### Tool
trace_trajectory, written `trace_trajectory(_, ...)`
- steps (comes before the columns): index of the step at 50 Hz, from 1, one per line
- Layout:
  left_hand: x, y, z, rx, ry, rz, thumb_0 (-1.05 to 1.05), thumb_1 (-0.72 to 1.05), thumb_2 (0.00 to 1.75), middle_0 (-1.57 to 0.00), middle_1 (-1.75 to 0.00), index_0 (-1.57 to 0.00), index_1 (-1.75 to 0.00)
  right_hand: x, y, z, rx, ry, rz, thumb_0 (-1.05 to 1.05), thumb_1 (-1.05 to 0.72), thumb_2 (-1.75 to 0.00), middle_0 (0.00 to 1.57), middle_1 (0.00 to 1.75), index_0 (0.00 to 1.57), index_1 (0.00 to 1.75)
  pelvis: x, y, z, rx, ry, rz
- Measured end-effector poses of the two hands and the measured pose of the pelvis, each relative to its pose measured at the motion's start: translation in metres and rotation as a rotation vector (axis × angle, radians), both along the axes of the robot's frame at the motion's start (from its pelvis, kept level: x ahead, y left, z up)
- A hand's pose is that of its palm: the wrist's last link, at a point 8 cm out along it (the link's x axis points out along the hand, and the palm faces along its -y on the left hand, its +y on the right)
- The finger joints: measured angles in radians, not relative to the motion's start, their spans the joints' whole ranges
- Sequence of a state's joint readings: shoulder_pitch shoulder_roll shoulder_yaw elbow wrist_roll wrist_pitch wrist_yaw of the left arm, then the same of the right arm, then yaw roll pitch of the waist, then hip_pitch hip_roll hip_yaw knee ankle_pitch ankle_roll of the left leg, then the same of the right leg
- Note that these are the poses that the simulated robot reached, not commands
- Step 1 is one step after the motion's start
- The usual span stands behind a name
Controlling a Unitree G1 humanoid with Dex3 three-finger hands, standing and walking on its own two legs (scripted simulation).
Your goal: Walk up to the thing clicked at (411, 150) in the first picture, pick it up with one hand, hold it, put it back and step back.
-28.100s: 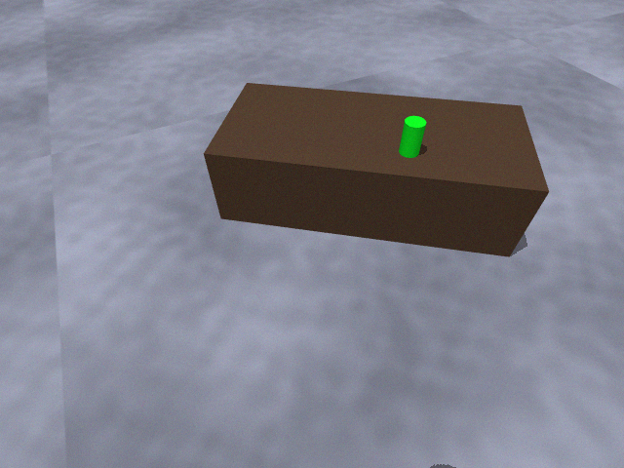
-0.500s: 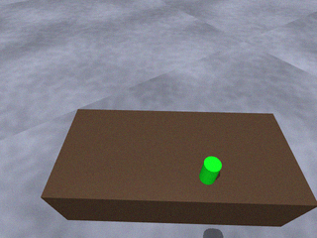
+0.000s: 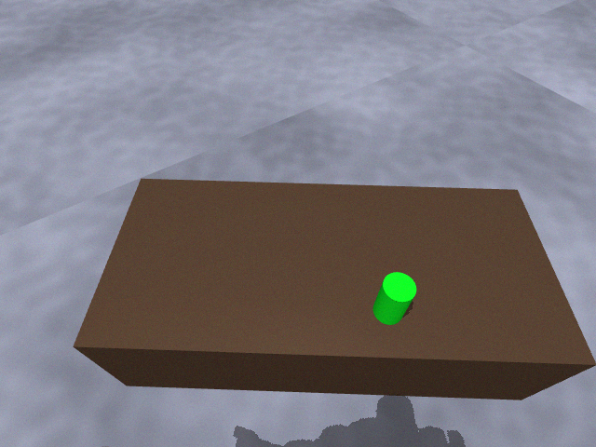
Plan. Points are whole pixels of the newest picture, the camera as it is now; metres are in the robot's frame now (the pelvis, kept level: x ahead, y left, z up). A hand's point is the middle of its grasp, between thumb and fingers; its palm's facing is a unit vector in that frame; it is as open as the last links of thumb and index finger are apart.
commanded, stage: step back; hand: right
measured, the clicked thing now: (393, 299) +0.50 -0.22 -0.35
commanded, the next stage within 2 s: none
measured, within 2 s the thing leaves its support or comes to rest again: neither
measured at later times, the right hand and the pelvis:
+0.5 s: hand out of the picture -0.03 -0.25 -0.17, palm faces -0.12 +0.91 -0.40, open 7.3 cm; pelvis -0.11 +0.01 -0.02, yaw +3 degrees
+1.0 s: hand out of the picture -0.09 -0.24 -0.17, palm faces +0.02 +0.95 -0.31, open 7.3 cm; pelvis -0.20 +0.01 -0.01, yaw -3 degrees
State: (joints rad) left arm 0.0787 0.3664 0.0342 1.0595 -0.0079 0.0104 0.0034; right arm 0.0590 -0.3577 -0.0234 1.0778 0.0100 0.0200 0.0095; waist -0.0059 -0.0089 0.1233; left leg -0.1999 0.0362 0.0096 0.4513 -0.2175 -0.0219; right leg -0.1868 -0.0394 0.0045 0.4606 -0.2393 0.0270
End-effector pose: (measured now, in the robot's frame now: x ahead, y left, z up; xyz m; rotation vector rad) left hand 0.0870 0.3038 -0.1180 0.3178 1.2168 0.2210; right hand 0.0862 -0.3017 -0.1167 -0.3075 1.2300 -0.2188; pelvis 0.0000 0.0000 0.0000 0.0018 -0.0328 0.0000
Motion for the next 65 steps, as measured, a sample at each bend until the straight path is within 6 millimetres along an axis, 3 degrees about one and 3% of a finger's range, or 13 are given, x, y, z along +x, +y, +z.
trace_trajectory(6, -0.012, 0.002, -0.003, 0.051, -0.002, -0.023, 0.01, 0.90, 0.90, -0.21, -0.30, -0.20, -0.30, -0.005, -0.019, -0.011, -0.008, -0.018, 0.010, 0.00, -0.90, -0.90, 0.20, 0.30, 0.21, 0.30, -0.025, -0.013, -0.012, 0.010, 0.001, -0.002)
trace_trajectory(9, -0.030, -0.004, -0.003, 0.064, 0.003, -0.020, 0.01, 0.90, 0.90, -0.20, -0.30, -0.20, -0.30, -0.007, -0.029, -0.021, -0.009, -0.029, 0.014, 0.00, -0.91, -0.90, 0.20, 0.30, 0.21, 0.30, -0.035, -0.018, -0.019, 0.000, -0.008, 0.010)
trace_trajectory(13, -0.055, -0.008, 0.002, 0.066, 0.030, -0.025, 0.01, 0.90, 0.90, -0.21, -0.30, -0.21, -0.30, -0.017, -0.027, -0.021, -0.003, -0.030, 0.028, 0.00, -0.91, -0.90, 0.20, 0.30, 0.20, 0.29, -0.051, -0.015, -0.015, 0.029, 0.001, -0.003)
trace_trajectory(19, -0.063, 0.003, 0.001, 0.068, -0.021, -0.026, 0.01, 0.90, 0.90, -0.21, -0.30, -0.21, -0.30, -0.062, -0.014, -0.022, -0.016, 0.038, 0.053, 0.00, -0.91, -0.90, 0.20, 0.30, 0.20, 0.29, -0.073, -0.003, -0.016, 0.005, 0.032, 0.035)
trace_trajectory(23, -0.063, 0.020, -0.014, 0.047, -0.106, -0.015, 0.01, 0.90, 0.90, -0.21, -0.30, -0.21, -0.30, -0.095, -0.001, -0.023, -0.056, 0.090, 0.081, 0.00, -0.91, -0.90, 0.20, 0.30, 0.21, 0.30, -0.095, 0.008, -0.027, 0.001, 0.023, 0.071)
trace_trajectory(29, -0.092, 0.023, -0.016, 0.007, -0.066, 0.011, 0.01, 0.90, 0.90, -0.21, -0.30, -0.20, -0.30, -0.137, 0.017, 0.003, -0.064, 0.107, 0.076, 0.00, -0.91, -0.90, 0.20, 0.30, 0.21, 0.30, -0.117, 0.017, -0.010, -0.021, 0.019, 0.065)
trace_trajectory(35, -0.132, 0.022, -0.012, 0.006, -0.014, -0.009, 0.01, 0.90, 0.90, -0.21, -0.30, -0.21, -0.30, -0.141, 0.016, 0.009, -0.081, 0.037, 0.053, 0.00, -0.90, -0.90, 0.21, 0.30, 0.21, 0.30, -0.139, 0.020, -0.005, -0.016, 0.031, 0.022)
trace_trajectory(41, -0.163, 0.017, -0.012, 0.044, 0.017, -0.051, 0.01, 0.90, 0.90, -0.21, -0.30, -0.21, -0.30, -0.143, 0.011, -0.009, -0.035, -0.077, 0.037, 0.00, -0.90, -0.90, 0.20, 0.30, 0.21, 0.30, -0.165, 0.014, -0.018, 0.014, 0.014, -0.034)
trace_trajectory(45, -0.181, 0.005, 0.000, 0.056, -0.002, -0.066, 0.01, 0.90, 0.90, -0.21, -0.30, -0.20, -0.30, -0.157, 0.009, -0.021, 0.011, -0.095, 0.005, 0.00, -0.91, -0.90, 0.20, 0.30, 0.21, 0.30, -0.183, 0.008, -0.018, -0.026, -0.011, -0.027)
trace_trajectory(51, -0.195, 0.003, 0.022, 0.067, -0.062, -0.067, 0.01, 0.90, 0.90, -0.21, -0.30, -0.21, -0.30, -0.191, 0.013, -0.014, 0.036, -0.073, 0.013, 0.00, -0.91, -0.90, 0.20, 0.30, 0.21, 0.30, -0.209, 0.007, -0.005, 0.039, 0.008, -0.041)
trace_trajectory(56, -0.199, 0.010, 0.026, 0.077, -0.134, -0.088, 0.01, 0.90, 0.90, -0.21, -0.30, -0.21, -0.30, -0.229, 0.010, -0.016, -0.007, -0.033, 0.030, 0.00, -0.91, -0.90, 0.20, 0.30, 0.21, 0.30, -0.236, 0.015, -0.008, 0.021, 0.020, -0.012)
trace_trajectory(61, -0.216, 0.026, 0.010, 0.055, -0.196, -0.086, 0.01, 0.90, 0.90, -0.21, -0.30, -0.21, -0.30, -0.267, 0.017, -0.017, -0.056, 0.004, 0.061, 0.00, -0.91, -0.90, 0.20, 0.30, 0.21, 0.30, -0.270, 0.028, -0.021, -0.004, 0.006, 0.033)
trace_trajectory(65, -0.245, 0.038, -0.008, 0.022, -0.171, -0.062, 0.01, 0.90, 0.90, -0.21, -0.30, -0.21, -0.30, -0.303, 0.031, -0.007, -0.071, 0.013, 0.065, 0.00, -0.91, -0.90, 0.20, 0.30, 0.21, 0.30, -0.297, 0.037, -0.022, 0.016, -0.023, 0.015)
